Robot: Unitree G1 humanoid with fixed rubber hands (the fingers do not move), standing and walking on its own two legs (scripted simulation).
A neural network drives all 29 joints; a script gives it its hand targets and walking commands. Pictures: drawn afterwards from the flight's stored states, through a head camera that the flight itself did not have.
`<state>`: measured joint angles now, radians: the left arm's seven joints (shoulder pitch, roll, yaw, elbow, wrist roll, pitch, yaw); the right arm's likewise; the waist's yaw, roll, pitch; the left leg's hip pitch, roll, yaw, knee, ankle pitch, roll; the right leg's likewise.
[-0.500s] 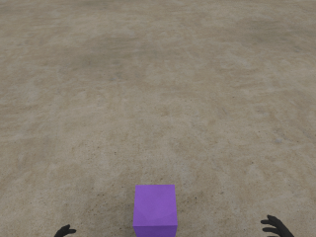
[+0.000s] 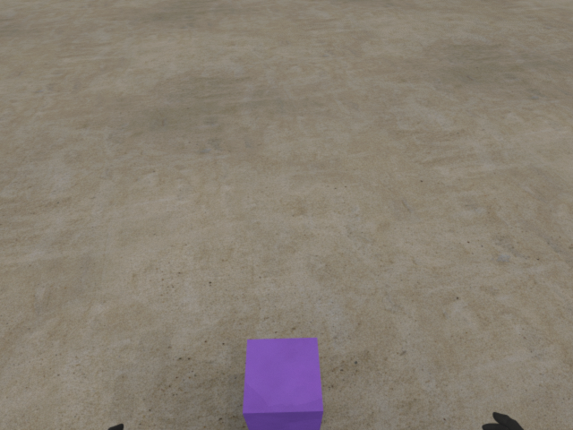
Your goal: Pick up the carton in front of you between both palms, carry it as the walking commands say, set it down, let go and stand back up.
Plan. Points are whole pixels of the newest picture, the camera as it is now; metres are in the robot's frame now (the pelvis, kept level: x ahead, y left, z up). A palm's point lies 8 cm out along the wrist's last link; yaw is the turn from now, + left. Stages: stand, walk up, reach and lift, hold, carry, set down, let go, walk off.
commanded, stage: stand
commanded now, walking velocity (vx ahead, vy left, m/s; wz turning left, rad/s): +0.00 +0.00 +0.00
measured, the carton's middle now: (283, 388) +0.42 +0.04 -0.65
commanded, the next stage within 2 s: none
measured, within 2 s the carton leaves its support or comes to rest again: neither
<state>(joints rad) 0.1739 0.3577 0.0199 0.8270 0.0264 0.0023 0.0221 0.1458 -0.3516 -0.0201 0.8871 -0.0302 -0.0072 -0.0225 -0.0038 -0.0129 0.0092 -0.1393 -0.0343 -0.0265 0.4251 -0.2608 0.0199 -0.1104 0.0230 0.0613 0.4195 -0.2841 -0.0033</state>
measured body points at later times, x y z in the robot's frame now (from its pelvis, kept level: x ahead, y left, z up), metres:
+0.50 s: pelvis -0.02 +0.00 +0.00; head -0.02 +0.00 +0.45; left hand +0.09 +0.30 -0.11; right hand +0.09 -0.31 -0.11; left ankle -0.02 +0.11 -0.74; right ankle -0.04 -0.12 -0.74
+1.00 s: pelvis -0.02 +0.00 +0.01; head -0.02 +0.00 +0.46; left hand +0.08 +0.31 -0.11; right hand +0.08 -0.32 -0.11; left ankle -0.02 +0.11 -0.74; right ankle -0.04 -0.12 -0.74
